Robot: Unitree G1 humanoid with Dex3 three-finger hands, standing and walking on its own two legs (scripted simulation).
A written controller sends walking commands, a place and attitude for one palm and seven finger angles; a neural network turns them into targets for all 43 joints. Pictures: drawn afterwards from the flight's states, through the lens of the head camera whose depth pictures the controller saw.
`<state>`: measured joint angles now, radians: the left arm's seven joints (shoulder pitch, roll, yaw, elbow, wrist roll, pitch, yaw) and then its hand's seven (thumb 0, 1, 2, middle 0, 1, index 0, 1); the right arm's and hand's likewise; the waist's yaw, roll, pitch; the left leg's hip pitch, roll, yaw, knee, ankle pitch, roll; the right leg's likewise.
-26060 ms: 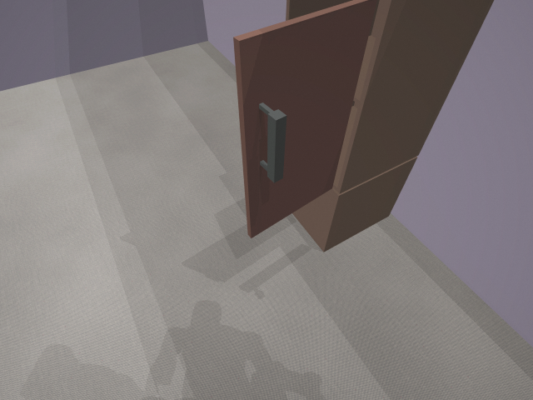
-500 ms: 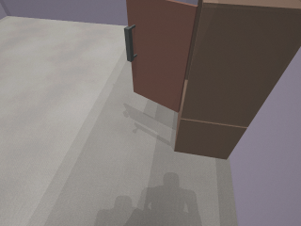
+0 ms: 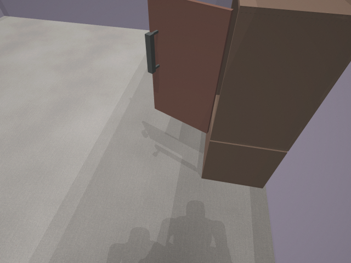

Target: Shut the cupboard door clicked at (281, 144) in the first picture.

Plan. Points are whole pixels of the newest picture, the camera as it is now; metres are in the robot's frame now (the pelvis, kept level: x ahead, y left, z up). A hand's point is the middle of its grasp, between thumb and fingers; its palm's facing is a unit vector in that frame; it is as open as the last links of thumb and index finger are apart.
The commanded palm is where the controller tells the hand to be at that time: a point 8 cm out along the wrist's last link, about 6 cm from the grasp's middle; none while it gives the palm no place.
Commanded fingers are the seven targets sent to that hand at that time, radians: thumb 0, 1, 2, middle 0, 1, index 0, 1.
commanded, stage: look to check the result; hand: left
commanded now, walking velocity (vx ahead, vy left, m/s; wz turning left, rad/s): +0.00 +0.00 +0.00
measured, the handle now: (153, 52) +0.93 +0.14 +0.02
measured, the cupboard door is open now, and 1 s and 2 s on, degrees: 66 66 66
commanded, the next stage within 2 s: walk to a spot facing it in 0.46 s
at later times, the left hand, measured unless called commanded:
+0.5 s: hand out of the picture +0.03 +0.20 -0.17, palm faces +0.01 -0.97 -0.24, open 7.4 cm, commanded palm none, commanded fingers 0.00 0.90 0.90 -0.20 -0.30 -0.20 -0.30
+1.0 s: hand out of the picture +0.03 +0.22 -0.19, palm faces +0.19 -0.95 -0.24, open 7.4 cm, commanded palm none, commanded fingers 0.00 0.90 0.90 -0.20 -0.30 -0.20 -0.30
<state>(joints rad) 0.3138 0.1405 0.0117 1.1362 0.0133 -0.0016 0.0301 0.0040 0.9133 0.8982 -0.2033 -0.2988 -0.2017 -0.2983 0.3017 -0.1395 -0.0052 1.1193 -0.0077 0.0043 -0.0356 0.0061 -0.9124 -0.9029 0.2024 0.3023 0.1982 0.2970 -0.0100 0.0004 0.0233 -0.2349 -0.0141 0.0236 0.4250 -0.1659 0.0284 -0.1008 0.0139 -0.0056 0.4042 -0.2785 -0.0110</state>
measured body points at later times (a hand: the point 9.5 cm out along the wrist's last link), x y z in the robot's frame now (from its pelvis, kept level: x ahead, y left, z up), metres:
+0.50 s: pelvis +0.01 +0.00 +0.00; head +0.02 +0.00 +0.45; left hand +0.03 +0.25 -0.15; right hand +0.04 -0.25 -0.15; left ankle +0.04 +0.10 -0.74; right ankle -0.04 -0.11 -0.74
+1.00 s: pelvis +0.01 +0.01 -0.02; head +0.05 +0.03 +0.43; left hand +0.02 +0.27 -0.17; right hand +0.08 -0.22 -0.17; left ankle +0.04 +0.10 -0.74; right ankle -0.03 -0.12 -0.69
